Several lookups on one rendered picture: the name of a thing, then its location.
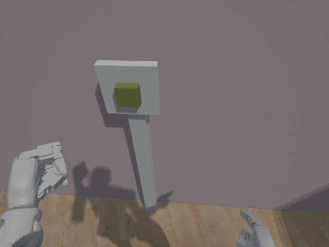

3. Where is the left robot hand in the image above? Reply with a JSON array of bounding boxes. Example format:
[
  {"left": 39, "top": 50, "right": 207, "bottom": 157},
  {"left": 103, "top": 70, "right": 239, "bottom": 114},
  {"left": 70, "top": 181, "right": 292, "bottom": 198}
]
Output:
[{"left": 8, "top": 142, "right": 68, "bottom": 209}]

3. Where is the right robot hand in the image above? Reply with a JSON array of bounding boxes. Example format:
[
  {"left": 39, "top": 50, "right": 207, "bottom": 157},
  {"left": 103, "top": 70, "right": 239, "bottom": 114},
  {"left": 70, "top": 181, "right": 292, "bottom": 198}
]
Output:
[{"left": 236, "top": 209, "right": 275, "bottom": 247}]

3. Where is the robot left forearm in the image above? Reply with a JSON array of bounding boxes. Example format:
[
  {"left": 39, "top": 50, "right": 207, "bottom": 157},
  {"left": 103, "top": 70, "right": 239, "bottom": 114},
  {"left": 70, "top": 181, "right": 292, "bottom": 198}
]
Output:
[{"left": 0, "top": 206, "right": 44, "bottom": 247}]

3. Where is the panel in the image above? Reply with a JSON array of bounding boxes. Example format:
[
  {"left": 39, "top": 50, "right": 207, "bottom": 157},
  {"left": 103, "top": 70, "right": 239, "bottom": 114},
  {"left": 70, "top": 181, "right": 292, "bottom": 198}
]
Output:
[{"left": 94, "top": 60, "right": 160, "bottom": 213}]

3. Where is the button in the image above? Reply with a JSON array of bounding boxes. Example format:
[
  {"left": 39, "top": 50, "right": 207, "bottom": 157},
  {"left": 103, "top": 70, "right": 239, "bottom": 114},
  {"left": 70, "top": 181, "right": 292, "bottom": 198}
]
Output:
[{"left": 114, "top": 82, "right": 141, "bottom": 108}]

